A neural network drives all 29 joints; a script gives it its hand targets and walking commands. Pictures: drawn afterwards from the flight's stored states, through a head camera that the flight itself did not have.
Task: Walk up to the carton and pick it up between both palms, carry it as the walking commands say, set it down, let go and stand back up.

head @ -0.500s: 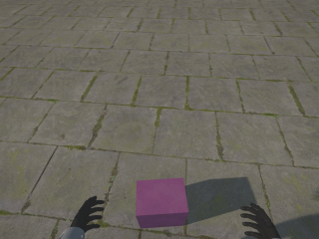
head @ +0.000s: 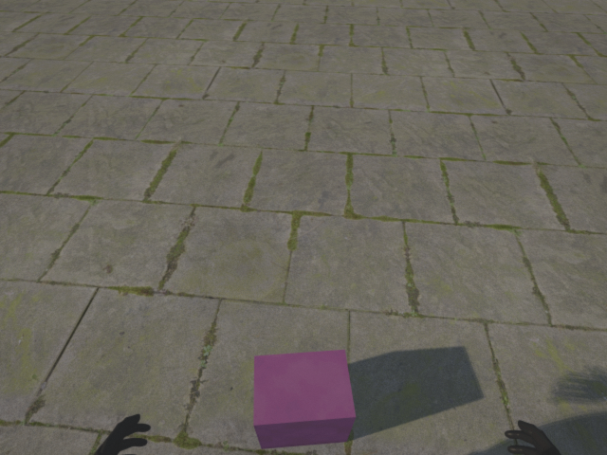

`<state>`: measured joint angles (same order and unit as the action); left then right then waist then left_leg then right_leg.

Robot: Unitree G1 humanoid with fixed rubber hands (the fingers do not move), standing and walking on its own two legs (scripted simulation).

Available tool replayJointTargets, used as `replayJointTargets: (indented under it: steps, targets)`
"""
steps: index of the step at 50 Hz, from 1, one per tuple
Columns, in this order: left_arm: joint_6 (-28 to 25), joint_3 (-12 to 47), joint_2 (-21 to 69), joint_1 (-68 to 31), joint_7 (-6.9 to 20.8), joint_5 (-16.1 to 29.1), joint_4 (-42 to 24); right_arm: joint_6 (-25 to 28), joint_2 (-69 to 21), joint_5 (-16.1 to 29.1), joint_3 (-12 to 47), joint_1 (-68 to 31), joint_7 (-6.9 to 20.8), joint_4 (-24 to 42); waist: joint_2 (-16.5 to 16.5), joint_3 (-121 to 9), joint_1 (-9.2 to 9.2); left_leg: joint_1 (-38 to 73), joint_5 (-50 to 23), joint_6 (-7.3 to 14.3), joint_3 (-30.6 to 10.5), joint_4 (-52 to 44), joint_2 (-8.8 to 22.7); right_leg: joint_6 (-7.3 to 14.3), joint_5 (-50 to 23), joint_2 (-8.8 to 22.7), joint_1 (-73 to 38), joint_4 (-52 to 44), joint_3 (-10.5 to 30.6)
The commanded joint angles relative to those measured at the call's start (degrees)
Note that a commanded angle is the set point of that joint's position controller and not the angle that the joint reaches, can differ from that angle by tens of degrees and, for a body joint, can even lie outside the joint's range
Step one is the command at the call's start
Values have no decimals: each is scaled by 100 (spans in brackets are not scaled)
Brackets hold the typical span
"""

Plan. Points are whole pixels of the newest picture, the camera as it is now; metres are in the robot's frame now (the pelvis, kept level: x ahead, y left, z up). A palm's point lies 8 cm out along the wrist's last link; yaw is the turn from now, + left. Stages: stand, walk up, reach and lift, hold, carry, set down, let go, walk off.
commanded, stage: stand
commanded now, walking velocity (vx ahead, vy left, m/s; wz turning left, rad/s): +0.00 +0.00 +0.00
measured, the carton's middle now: (302, 400) +0.40 +0.03 -0.65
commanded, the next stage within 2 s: none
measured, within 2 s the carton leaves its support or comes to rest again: neither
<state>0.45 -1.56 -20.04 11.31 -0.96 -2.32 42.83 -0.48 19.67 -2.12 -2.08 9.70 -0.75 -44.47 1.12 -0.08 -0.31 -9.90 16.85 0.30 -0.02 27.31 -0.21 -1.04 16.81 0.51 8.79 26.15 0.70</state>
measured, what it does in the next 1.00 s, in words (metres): stands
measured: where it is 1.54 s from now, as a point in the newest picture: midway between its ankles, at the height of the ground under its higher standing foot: outside the picture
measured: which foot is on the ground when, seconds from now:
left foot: down 0.00-1.00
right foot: down 0.00-1.00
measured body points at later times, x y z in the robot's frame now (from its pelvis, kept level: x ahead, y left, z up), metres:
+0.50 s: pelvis -0.01 +0.00 +0.01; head -0.02 +0.01 +0.45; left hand +0.11 +0.30 -0.11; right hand +0.11 -0.31 -0.10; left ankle -0.03 +0.11 -0.74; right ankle -0.03 -0.13 -0.74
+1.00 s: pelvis -0.02 +0.00 +0.01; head -0.03 +0.00 +0.46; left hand +0.07 +0.31 -0.11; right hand +0.08 -0.32 -0.10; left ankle -0.03 +0.11 -0.74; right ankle -0.03 -0.13 -0.74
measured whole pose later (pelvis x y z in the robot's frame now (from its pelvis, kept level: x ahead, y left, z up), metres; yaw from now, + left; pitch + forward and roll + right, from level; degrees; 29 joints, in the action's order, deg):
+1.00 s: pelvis -0.02 +0.00 +0.01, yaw +0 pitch -3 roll +0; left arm -0.6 -0.3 -22.0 8.8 -0.7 -1.3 57.3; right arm 0.4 21.9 -1.2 -0.6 7.3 -0.5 -58.3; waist 0.6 1.1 -0.1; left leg -6.3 11.5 0.2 0.1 20.3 -0.2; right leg -0.8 11.7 0.5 5.5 19.7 0.9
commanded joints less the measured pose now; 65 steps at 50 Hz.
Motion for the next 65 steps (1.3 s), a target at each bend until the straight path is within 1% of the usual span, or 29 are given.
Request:
replayJointTargets:
  steps: [1,10,28,39,49,65]
  targets:
    - [-91,-175,-831,-129,-38,17,-220,82,924,15,-188,-171,-39,200,-152,-305,3,184,-2110,-30,-452,-326,520,57,-1784,418,-92,-248,336]
    - [-114,-125,-893,-222,-53,48,138,106,988,40,-135,-267,-48,-169,-115,-259,15,295,-2133,-17,-477,-468,558,73,-1826,473,-167,-384,367]
    - [-146,-79,-1031,-354,-27,82,748,134,1114,65,-62,-409,-16,-750,-105,-19,13,277,-1430,26,-556,-878,628,112,-1295,561,-182,-790,493]
    - [-158,-61,-1090,-402,-6,93,1032,145,1172,82,-43,-453,-3,-996,-104,40,18,274,-1187,40,-592,-1016,654,131,-1103,585,-182,-927,538]
    - [-162,-45,-1132,-446,3,104,1206,150,1205,98,-35,-473,1,-1132,-104,52,22,300,-1149,58,-604,-1062,674,144,-1087,603,-187,-976,559]
    - [-163,-27,-1181,-537,11,126,1364,160,1246,118,-23,-513,3,-1235,-106,24,25,375,-1297,82,-595,-1085,706,162,-1229,631,-236,-992,565]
